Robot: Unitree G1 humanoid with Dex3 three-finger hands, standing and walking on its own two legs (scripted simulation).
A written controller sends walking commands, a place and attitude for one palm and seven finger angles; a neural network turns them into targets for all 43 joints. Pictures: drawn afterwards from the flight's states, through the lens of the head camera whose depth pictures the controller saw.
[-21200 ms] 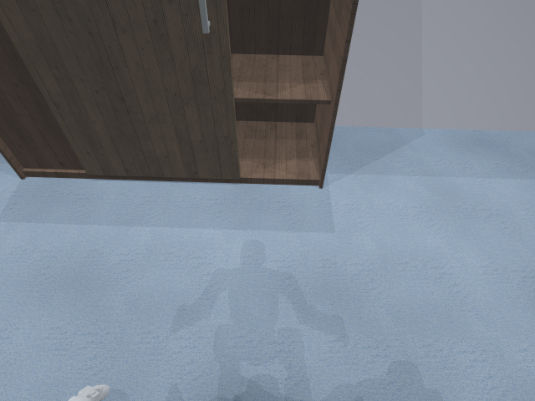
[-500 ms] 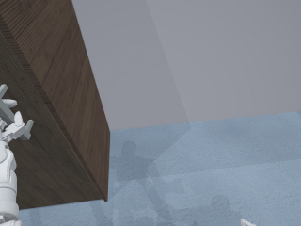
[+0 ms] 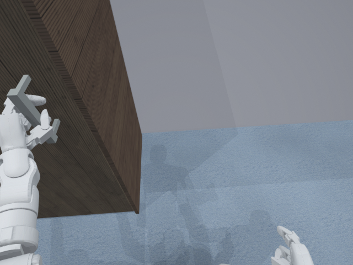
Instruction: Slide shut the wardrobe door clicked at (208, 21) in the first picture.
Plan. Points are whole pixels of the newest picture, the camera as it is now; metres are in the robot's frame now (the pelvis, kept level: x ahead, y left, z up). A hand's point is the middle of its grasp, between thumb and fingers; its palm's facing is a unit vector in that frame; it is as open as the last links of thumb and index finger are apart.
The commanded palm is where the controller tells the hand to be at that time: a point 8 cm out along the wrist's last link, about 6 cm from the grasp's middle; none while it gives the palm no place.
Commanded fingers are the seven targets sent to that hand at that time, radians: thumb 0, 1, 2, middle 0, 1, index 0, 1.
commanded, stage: stop walking and hold the door there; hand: left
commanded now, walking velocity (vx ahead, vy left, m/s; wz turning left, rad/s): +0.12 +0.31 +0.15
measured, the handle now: (39, 111) +0.40 +0.34 +0.12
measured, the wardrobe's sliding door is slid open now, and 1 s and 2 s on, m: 0.00 0.00 0.00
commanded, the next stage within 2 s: loosen the grip on the handle in 1.14 s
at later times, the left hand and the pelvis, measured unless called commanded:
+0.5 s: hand (45, 125) +0.36 +0.31 +0.12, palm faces +0.29 -0.94 -0.16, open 5.5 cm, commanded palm +0.33 +0.34 +0.12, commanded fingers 0.00 0.90 0.90 -0.45 -1.40 -0.45 -1.40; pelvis -0.03 +0.10 -0.01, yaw +4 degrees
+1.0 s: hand (44, 126) +0.36 +0.31 +0.12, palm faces +0.21 -0.97 -0.14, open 5.4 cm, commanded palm +0.33 +0.35 +0.12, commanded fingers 0.00 0.90 0.90 -0.45 -1.40 -0.45 -1.40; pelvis -0.01 +0.13 +0.01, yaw +3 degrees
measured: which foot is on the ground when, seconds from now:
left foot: down 0.00-0.10, up 0.12-0.34, down 0.36-1.00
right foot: down 0.00-0.38, up 0.40-0.52, down 0.54-1.00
